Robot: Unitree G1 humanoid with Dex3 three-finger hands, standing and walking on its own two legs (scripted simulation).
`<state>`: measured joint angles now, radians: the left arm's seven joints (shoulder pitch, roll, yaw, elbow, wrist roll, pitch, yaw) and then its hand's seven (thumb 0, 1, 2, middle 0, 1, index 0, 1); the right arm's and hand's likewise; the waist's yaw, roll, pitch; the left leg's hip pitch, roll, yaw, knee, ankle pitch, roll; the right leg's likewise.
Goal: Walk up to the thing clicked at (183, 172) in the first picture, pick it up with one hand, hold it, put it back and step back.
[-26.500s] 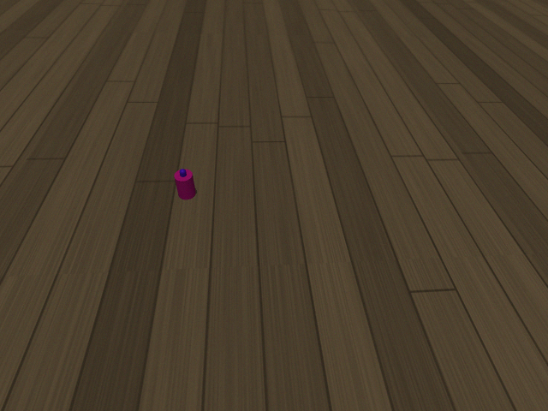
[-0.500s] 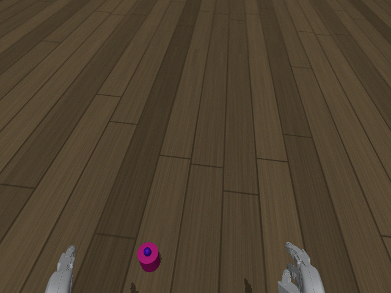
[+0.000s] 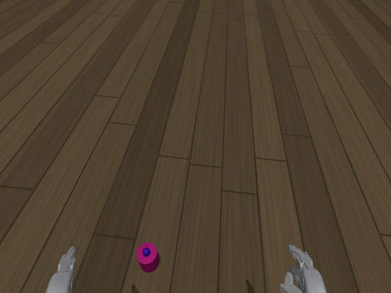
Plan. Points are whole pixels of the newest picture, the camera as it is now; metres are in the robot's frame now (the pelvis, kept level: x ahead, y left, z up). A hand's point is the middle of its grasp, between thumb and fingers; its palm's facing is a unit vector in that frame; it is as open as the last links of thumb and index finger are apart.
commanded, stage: home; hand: left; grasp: from the side
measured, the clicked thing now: (147, 256) +0.41 +0.16 -0.64
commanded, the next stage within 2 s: stand in 0.78 s
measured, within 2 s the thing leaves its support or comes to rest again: neither
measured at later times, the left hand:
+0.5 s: hand out of the picture +0.17 +0.18 -0.06, palm faces +0.11 -0.95 -0.28, open 17.6 cm
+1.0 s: hand out of the picture +0.17 +0.19 -0.06, palm faces +0.11 -0.95 -0.28, open 16.9 cm
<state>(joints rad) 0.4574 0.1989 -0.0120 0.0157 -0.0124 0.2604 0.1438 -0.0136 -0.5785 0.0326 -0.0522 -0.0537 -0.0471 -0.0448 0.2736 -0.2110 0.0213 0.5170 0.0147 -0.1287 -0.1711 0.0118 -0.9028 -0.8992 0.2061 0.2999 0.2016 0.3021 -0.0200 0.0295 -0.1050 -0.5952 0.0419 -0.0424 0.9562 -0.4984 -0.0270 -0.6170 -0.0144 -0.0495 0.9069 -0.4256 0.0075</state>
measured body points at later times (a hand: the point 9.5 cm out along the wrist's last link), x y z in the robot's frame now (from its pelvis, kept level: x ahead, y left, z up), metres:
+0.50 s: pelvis +0.00 +0.00 +0.00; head +0.02 +0.01 +0.45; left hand +0.16 +0.23 -0.04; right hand +0.16 -0.24 -0.07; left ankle -0.01 +0.13 -0.69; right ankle +0.02 -0.13 -0.69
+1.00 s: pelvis +0.00 +0.01 +0.00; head +0.03 +0.01 +0.45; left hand +0.16 +0.24 -0.04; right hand +0.16 -0.23 -0.07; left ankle -0.01 +0.13 -0.69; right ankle +0.02 -0.13 -0.69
